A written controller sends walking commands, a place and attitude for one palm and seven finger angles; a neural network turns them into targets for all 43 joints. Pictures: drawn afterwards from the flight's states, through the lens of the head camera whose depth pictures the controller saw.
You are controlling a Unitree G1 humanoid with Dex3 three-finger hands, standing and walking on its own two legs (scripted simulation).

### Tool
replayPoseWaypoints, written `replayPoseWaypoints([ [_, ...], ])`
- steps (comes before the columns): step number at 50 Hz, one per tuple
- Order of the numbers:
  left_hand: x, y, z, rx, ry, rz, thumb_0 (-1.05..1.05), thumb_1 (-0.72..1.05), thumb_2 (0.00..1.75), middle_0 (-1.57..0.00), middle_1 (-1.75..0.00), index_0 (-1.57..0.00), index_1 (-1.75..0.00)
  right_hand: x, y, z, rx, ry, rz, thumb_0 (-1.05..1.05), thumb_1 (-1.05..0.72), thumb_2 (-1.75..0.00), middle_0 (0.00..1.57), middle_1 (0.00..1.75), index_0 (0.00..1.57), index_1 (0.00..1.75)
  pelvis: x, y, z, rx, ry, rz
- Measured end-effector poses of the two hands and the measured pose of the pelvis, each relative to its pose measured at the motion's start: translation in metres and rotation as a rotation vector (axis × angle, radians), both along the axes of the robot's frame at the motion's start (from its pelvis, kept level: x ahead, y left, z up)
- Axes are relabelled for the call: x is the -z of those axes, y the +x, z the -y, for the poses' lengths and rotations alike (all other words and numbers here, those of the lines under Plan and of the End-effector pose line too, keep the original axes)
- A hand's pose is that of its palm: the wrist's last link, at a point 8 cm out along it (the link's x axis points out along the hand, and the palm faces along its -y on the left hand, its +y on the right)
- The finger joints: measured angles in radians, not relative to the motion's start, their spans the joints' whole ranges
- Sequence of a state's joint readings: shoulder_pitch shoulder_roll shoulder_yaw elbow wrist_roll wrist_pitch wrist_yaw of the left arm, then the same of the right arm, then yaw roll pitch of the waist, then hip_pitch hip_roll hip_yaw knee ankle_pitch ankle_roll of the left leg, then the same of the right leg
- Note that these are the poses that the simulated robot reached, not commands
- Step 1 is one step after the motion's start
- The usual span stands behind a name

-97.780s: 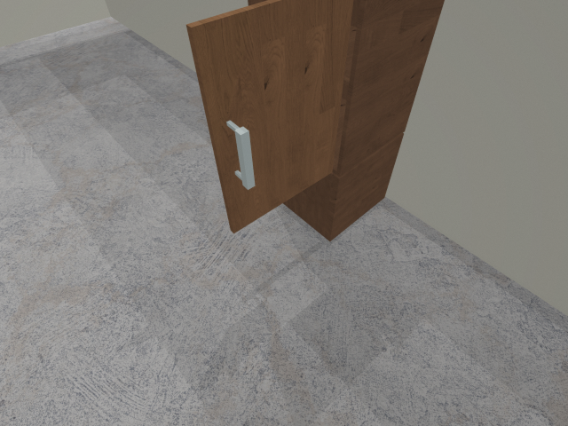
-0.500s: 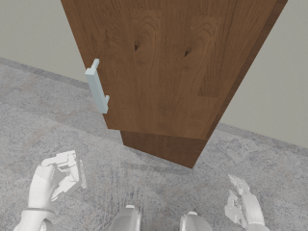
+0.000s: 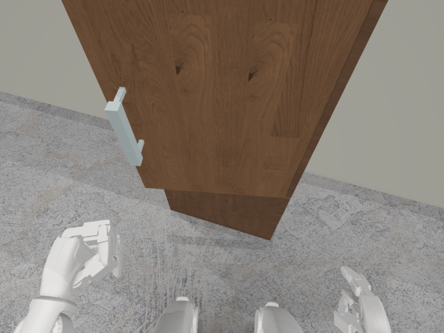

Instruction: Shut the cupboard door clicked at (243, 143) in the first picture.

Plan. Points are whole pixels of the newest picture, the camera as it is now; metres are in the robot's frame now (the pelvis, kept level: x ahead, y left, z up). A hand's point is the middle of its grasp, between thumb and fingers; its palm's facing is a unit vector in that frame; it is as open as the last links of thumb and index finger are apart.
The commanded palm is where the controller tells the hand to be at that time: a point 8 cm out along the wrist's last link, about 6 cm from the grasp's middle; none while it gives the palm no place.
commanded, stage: raise the hand and make a fist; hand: left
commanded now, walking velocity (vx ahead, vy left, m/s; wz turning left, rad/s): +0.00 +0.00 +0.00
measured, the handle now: (129, 129) +0.48 +0.22 +0.05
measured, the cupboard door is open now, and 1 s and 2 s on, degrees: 13 13 11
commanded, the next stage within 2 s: bring the fist close to the handle in 0.08 s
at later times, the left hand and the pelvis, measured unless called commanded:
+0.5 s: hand (126, 232) +0.27 +0.17 +0.05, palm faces -0.08 -1.00 -0.05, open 3.1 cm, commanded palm +0.25 +0.24 +0.06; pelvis -0.01 +0.00 -0.01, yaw +1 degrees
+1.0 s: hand (132, 179) +0.36 +0.18 +0.06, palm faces +0.00 -1.00 -0.04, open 3.1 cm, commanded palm +0.33 +0.24 +0.06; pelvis +0.00 +0.00 +0.01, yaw +0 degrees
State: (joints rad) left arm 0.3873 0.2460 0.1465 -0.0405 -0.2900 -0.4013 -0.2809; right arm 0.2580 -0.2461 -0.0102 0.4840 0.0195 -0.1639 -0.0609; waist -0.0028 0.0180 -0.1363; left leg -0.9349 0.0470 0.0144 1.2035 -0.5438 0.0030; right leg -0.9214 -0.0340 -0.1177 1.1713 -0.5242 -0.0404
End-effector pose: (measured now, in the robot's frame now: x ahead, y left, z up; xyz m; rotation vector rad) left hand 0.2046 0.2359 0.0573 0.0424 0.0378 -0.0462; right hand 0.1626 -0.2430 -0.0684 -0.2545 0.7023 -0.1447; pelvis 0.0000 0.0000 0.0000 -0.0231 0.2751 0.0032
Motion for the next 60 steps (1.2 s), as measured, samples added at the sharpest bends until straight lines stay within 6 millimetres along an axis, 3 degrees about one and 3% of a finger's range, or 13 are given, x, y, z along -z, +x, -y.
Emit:
replayPoseWaypoints([
  [4, -0.016, -0.004, -0.009, -0.067, 0.019, 0.1, 0.02, 0.9, 0.9, -1.29, -1.5, -1.3, -1.5, 0.002, 0.0, -0.002, -0.017, 0.011, 0.002, 0.02, -0.91, -0.9, 0.2, 0.3, 0.2, 0.3, 0.002, -0.003, 0.001, -0.007, -0.002, 0.004],
  [11, 0.01, -0.013, 0.004, 0.017, -0.007, -0.055, 0.02, 0.9, 0.9, -1.29, -1.5, -1.3, -1.5, 0.003, 0.001, -0.007, -0.026, 0.033, 0.019, 0.02, -0.91, -0.9, 0.2, 0.3, 0.2, 0.3, 0.002, -0.008, 0.001, -0.008, -0.001, 0.008],
  [14, 0.006, -0.009, 0.006, 0.024, 0.007, -0.022, 0.02, 0.9, 0.9, -1.29, -1.5, -1.3, -1.5, 0.003, 0.001, -0.009, -0.034, 0.022, 0.029, 0.02, -0.91, -0.9, 0.2, 0.3, 0.2, 0.3, 0.003, -0.01, 0.001, -0.009, -0.002, 0.008],
  [20, -0.01, 0.022, -0.003, -0.034, 0.014, 0.142, 0.02, 0.89, 0.9, -1.3, -1.5, -1.3, -1.5, 0.013, -0.002, -0.009, -0.058, 0.015, 0.01, 0.02, -0.91, -0.9, 0.2, 0.3, 0.2, 0.3, 0.009, -0.014, 0.002, -0.016, -0.007, -0.003],
  [27, 0.008, 0.053, 0.009, 0.053, 0.005, -0.019, 0.02, 0.9, 0.9, -1.29, -1.5, -1.3, -1.5, 0.014, -0.016, -0.005, -0.014, 0.028, -0.04, 0.02, -0.91, -0.9, 0.2, 0.3, 0.2, 0.3, 0.002, -0.011, 0.0, -0.006, -0.001, -0.009],
  [35, -0.013, 0.079, -0.001, -0.046, 0.0, 0.102, 0.02, 0.9, 0.9, -1.29, -1.5, -1.3, -1.5, 0.013, -0.029, 0.003, 0.008, 0.011, -0.098, 0.02, -0.91, -0.9, 0.2, 0.3, 0.2, 0.3, -0.004, -0.005, 0.0, -0.002, 0.006, -0.012],
  [43, 0.008, 0.103, 0.008, 0.022, -0.003, -0.001, 0.02, 0.9, 0.9, -1.29, -1.5, -1.3, -1.5, 0.015, -0.033, 0.01, 0.031, 0.006, -0.143, 0.02, -0.91, -0.9, 0.2, 0.3, 0.2, 0.3, -0.006, -0.004, -0.001, 0.002, 0.01, -0.019],
  [52, -0.012, 0.139, -0.002, -0.043, 0.005, 0.109, 0.02, 0.9, 0.9, -1.3, -1.5, -1.3, -1.5, 0.02, -0.038, 0.011, 0.041, 0.004, -0.186, 0.02, -0.91, -0.9, 0.2, 0.3, 0.2, 0.3, -0.005, -0.004, 0.002, 0.004, 0.012, -0.031],
  [60, 0.001, 0.161, -0.002, -0.014, -0.021, 0.005, 0.02, 0.9, 0.9, -1.29, -1.5, -1.3, -1.5, 0.024, -0.056, 0.014, 0.074, 0.012, -0.244, 0.01, -0.91, -0.9, 0.2, 0.3, 0.2, 0.3, -0.007, -0.005, 0.001, 0.01, 0.013, -0.039],
])
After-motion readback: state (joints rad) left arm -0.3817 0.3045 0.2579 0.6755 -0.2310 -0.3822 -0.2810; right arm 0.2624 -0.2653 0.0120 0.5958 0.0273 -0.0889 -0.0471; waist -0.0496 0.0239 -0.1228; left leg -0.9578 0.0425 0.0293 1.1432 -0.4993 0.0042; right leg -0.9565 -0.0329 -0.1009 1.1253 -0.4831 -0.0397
